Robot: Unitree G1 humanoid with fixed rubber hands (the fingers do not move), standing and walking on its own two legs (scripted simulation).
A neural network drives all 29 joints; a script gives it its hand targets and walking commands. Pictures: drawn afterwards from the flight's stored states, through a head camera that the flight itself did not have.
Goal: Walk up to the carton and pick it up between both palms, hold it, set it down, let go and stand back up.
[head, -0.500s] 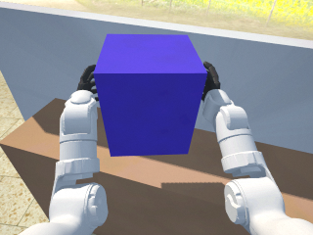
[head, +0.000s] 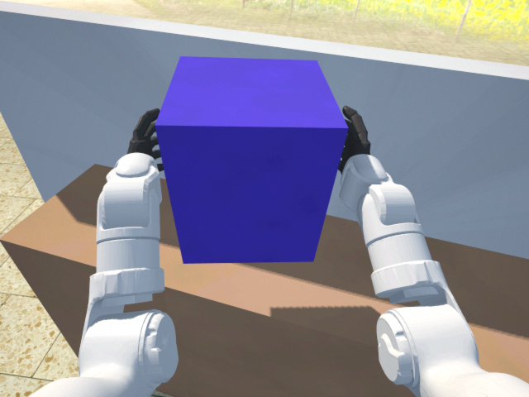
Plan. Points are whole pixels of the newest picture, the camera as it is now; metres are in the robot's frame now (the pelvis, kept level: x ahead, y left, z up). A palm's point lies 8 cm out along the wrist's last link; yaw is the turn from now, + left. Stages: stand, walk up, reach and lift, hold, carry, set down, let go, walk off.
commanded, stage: hold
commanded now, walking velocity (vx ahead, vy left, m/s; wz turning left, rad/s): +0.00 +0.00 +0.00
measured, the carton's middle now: (249, 162) +0.40 -0.01 +0.20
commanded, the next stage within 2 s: none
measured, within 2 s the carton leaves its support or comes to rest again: neither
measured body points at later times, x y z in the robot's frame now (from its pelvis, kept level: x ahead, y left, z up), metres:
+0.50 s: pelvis +0.00 +0.00 +0.00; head -0.06 +0.03 +0.45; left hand +0.39 +0.14 +0.21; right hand +0.37 -0.16 +0.22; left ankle +0.02 +0.13 -0.75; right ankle +0.04 -0.12 -0.75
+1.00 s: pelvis +0.00 +0.01 +0.00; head -0.06 +0.03 +0.45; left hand +0.39 +0.15 +0.22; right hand +0.38 -0.15 +0.23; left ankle +0.02 +0.13 -0.75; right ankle +0.04 -0.12 -0.75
